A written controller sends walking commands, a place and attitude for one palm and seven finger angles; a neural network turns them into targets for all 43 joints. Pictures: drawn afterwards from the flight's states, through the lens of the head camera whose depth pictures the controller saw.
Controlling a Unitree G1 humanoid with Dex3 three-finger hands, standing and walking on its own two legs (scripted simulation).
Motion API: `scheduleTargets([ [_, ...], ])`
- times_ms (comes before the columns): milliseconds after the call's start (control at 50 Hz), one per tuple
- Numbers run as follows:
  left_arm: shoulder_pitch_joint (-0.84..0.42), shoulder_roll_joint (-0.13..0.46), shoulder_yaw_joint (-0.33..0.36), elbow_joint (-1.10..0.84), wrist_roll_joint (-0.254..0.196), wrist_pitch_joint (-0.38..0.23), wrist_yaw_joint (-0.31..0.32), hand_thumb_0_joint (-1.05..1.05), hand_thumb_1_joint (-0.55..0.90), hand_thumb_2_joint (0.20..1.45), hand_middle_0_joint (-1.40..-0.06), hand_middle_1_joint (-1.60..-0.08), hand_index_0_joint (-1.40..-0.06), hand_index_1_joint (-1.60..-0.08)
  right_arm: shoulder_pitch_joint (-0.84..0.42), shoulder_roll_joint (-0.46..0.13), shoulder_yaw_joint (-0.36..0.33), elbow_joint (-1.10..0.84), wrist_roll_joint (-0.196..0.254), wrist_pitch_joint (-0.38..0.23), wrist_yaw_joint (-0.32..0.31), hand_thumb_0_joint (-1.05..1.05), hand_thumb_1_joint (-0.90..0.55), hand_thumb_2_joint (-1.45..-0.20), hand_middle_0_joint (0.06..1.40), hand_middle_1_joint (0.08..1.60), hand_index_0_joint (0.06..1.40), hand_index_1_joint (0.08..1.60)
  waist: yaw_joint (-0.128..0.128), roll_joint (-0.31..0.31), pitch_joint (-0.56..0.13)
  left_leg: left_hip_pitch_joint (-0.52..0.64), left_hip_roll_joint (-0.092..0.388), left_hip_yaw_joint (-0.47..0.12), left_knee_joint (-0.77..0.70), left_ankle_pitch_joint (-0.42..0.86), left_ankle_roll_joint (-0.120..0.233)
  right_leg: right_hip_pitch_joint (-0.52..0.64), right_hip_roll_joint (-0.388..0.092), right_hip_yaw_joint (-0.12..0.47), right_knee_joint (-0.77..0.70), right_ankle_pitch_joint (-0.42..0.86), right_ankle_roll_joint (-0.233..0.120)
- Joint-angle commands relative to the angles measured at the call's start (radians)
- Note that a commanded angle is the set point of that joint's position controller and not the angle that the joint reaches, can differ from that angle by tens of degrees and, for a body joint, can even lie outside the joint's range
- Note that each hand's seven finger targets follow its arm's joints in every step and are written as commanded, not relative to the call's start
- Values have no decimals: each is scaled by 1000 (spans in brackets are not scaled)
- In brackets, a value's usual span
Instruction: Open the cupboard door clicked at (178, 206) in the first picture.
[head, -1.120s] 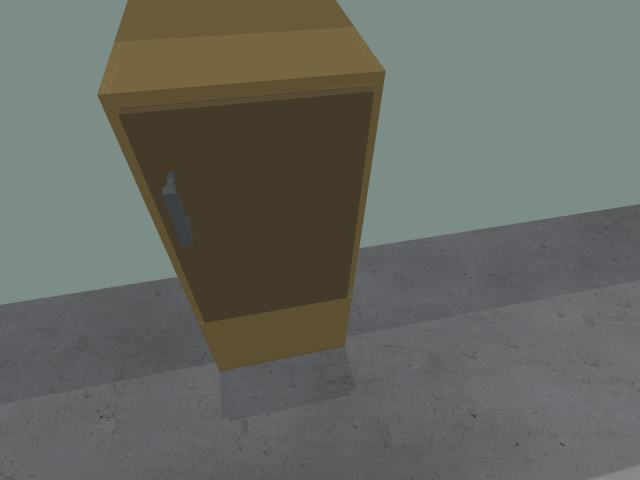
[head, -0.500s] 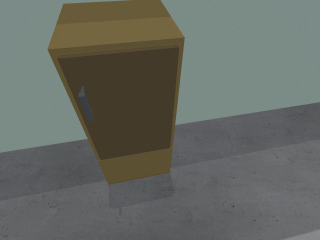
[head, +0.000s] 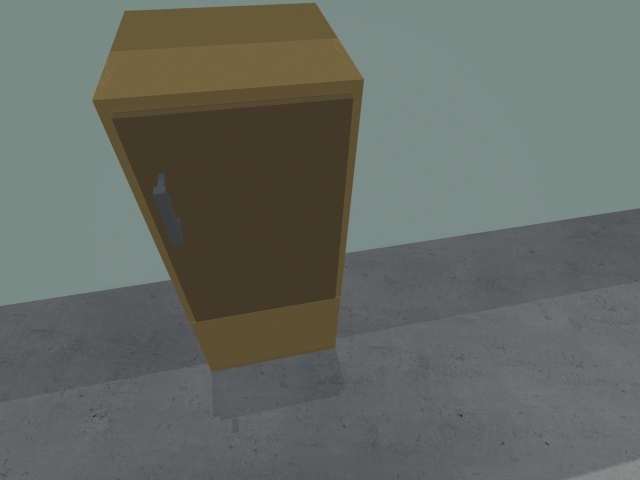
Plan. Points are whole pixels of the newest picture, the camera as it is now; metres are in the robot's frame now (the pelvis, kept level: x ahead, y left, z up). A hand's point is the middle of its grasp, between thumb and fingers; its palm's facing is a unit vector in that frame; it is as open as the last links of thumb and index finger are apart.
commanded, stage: look at it before walking up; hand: left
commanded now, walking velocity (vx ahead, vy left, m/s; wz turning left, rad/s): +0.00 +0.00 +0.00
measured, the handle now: (169, 209) +0.54 +0.30 -0.01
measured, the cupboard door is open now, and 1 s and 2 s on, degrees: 0 0 0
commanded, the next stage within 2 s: shuffle to correct the standing spot in 0.42 s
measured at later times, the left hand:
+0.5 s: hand out of the picture +0.07 +0.24 -0.16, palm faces -0.01 -0.95 -0.31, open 7.4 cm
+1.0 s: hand out of the picture +0.01 +0.18 -0.21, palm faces +0.19 -0.97 -0.17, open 7.4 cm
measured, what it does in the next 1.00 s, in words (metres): shifts its weight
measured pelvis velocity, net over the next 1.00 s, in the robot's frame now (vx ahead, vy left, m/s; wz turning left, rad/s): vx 0.08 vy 0.01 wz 0.17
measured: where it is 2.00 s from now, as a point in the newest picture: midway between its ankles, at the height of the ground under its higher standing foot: outside the picture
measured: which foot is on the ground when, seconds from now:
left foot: down 0.00-1.00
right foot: down 0.00-1.00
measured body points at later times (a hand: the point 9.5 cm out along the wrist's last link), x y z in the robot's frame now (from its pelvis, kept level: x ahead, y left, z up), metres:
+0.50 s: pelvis +0.01 +0.00 +0.00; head +0.01 +0.00 +0.45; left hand +0.07 +0.29 -0.14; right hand +0.08 -0.28 -0.14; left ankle +0.00 +0.13 -0.75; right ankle +0.00 -0.12 -0.75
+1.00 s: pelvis +0.08 +0.01 -0.02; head +0.10 +0.03 +0.42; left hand +0.00 +0.23 -0.19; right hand +0.10 -0.22 -0.17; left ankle +0.04 +0.10 -0.75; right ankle +0.00 -0.12 -0.75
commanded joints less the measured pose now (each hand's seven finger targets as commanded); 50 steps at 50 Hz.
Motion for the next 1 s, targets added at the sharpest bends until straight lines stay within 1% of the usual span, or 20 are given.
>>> scheduleTargets([
  [0, -27, 193, 39, -63, -3, -19, 11, 0, 900, 900, -200, -300, -200, -300, -42, -188, -37, -55, 1, -21, -12, 0, -900, -900, 200, 300, 200, 300, 6, 6, -44, 6, 105, -87, -61, 104, 30, -13, -118, 96, -74, 81, -14],
  [260, -17, 193, 39, -57, -2, -18, 11, 0, 900, 900, -200, -300, -200, -300, -49, -188, -35, -53, 2, -23, -15, 0, -900, -900, 200, 300, 200, 300, 9, 19, -51, 26, 111, -87, -68, 149, 32, 7, -120, 86, -74, 129, -11],
  [400, -22, 199, 41, -53, -3, -20, 11, 0, 900, 900, -200, -300, -200, -300, -53, -197, -36, -56, 2, -26, -16, 0, -900, -900, 200, 300, 200, 300, 8, 8, -62, 39, 114, -85, -70, 183, 31, 20, -122, 80, -70, 165, -10],
  [500, -25, 200, 41, -52, -2, -19, 10, 0, 900, 900, -200, -300, -200, -300, -56, -200, -36, -57, 2, -25, -17, 0, -900, -900, 200, 300, 200, 300, 7, 8, -46, 34, 112, -88, -77, 168, 31, 13, -121, 83, -77, 151, -9],
  [540, 28, 106, 21, -27, -5, -6, 13, 0, 900, 900, -200, -300, -200, -300, -16, -103, -13, -35, -3, -14, -12, 0, -900, -900, 200, 300, 200, 300, 8, 0, -55, 27, 105, -83, -66, 126, 22, 24, -119, 60, -74, 84, 9],
  [560, 50, 89, 18, -19, -3, 0, 14, 0, 900, 900, -200, -300, -200, -300, 7, -82, -9, -28, -3, -7, -10, 0, -900, -900, 200, 300, 200, 300, 9, -4, -53, 17, 102, -82, -56, 77, 24, 23, -114, 49, -62, 22, 13],
  [620, 71, 98, 26, -24, 3, 12, 7, 0, 900, 900, -200, -300, -200, -300, 27, -94, -18, -30, -10, 4, -6, 0, -900, -900, 200, 300, 200, 300, 13, 0, 21, -67, 89, -107, -45, -123, 39, -29, -104, 40, -44, -181, 7],
  [680, 93, 89, 32, -32, 6, 15, 0, 0, 900, 900, -200, -300, -200, -300, 42, -93, -25, -39, -12, 6, -6, 0, -900, -900, 200, 300, 200, 300, 14, 22, 81, -136, 94, -149, -44, -226, 60, -64, -93, 23, -8, -240, 0],
  [760, 150, 67, 41, -33, 6, 6, -1, 0, 900, 900, -200, -300, -200, -300, 81, -70, -33, -47, -9, -3, -12, 0, -900, -900, 200, 300, 200, 300, 21, 21, 86, -174, 97, -169, 22, -128, 82, -35, -98, -2, 39, -178, -11],
  [780, 171, 58, 45, -30, 6, 3, 1, 0, 900, 900, -200, -300, -200, -300, 88, -62, -34, -49, -9, -6, -14, 0, -900, -900, 200, 300, 200, 300, 25, 23, 78, -185, 90, -155, 59, -80, 82, -16, -108, 2, 46, -155, -16],
  [800, 196, 58, 48, -23, 6, 0, 3, 0, 900, 900, -200, -300, -200, -300, 94, -46, -33, -51, -8, -9, -16, 0, -900, -900, 200, 300, 200, 300, 31, -5, 73, -217, 74, -129, 110, -39, 78, 23, -122, 11, 42, -127, -25],
  [820, 225, 62, 54, -15, 6, -2, 7, 0, 900, 900, -200, -300, -200, -300, 100, -28, -32, -56, -7, -12, -18, 0, -900, -900, 200, 300, 200, 300, 36, -44, 55, -252, 47, -79, 178, -2, 67, 78, -151, 32, 32, -82, -41],
  [840, 254, 75, 62, -9, 6, -4, 12, 0, 900, 900, -200, -300, -200, -300, 102, -5, -32, -66, -7, -13, -20, 0, -900, -900, 200, 300, 200, 300, 43, -104, 42, -293, 21, -17, 267, -13, 55, 129, -202, 72, 10, -37, -67],
  [860, 292, 86, 68, -2, 8, -7, 16, 0, 900, 900, -200, -300, -200, -300, 97, 10, -35, -79, -7, -13, -22, 0, -900, -900, 200, 300, 200, 300, 47, -165, 24, -325, 10, 31, 350, -106, 47, 165, -261, 124, -18, 31, -103],
  [880, 314, 79, 69, 3, 11, -12, 20, 0, 900, 900, -200, -300, -200, -300, 65, 18, -39, -92, -7, -14, -22, 0, -900, -900, 200, 300, 200, 300, 58, -182, 64, -391, 18, 53, 428, -274, 40, 174, -310, 163, -40, 132, -146],
  [900, 319, 68, 69, 7, 17, -17, 23, 0, 900, 900, -200, -300, -200, -300, 54, 28, -42, -102, -6, -18, -20, 0, -900, -900, 200, 300, 200, 300, 54, -158, 71, -412, 39, 59, 447, -329, 39, 185, -334, 162, -29, 236, -176],
  [920, 312, 55, 68, 7, 22, -18, 27, 0, 900, 900, -200, -300, -200, -300, 61, 41, -44, -101, -6, -20, -18, 0, -900, -900, 200, 300, 200, 300, 46, -126, 87, -389, 56, 70, 407, -344, 42, 167, -334, 120, -5, 297, -179],
  [940, 284, 45, 66, 2, 20, -15, 27, 0, 900, 900, -200, -300, -200, -300, 111, 55, -44, -87, -5, -22, -17, 0, -900, -900, 200, 300, 200, 300, 10, -101, 79, -294, 63, 84, 288, -296, 47, 117, -306, 53, 57, 338, -153],
  [960, 235, 33, 60, -9, 11, -11, 26, 0, 900, 900, -200, -300, -200, -300, 230, 58, -47, -45, -7, -26, -16, 0, -900, -900, 200, 300, 200, 300, -53, -54, 38, -88, 41, 93, 133, -135, 58, 19, -242, -44, 203, 381, -100],
  [980, 210, -12, 57, -34, 1, -6, 20, 0, 900, 900, -200, -300, -200, -300, 393, -10, -66, 9, -19, -36, -28, 0, -900, -900, 200, 300, 200, 300, -112, 148, -12, 117, 160, -152, 1, 153, 123, -174, -113, -147, 504, 248, -21],
])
